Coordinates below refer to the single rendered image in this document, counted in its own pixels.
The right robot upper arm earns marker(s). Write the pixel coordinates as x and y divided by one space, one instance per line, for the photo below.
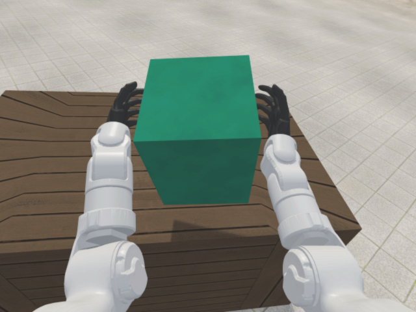
328 279

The robot left forearm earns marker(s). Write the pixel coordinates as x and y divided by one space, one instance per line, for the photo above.
108 210

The right robot hand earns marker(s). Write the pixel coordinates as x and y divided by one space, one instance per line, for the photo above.
279 120

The pedestal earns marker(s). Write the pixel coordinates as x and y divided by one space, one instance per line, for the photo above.
197 257

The left robot upper arm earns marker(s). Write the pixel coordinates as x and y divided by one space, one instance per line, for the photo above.
104 278

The carton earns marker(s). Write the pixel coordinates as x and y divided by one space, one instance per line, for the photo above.
198 131

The robot right forearm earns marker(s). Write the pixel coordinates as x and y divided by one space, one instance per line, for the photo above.
300 220

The left robot hand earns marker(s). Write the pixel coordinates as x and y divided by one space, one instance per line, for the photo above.
120 111

